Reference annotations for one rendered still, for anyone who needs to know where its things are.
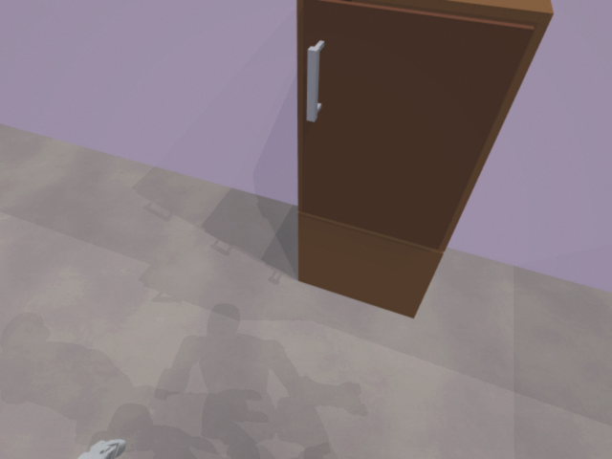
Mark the cupboard door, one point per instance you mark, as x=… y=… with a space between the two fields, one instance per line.
x=408 y=99

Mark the handle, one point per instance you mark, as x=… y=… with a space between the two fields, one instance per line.
x=312 y=81

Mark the robot left hand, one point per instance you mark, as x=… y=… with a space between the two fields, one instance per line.
x=105 y=450

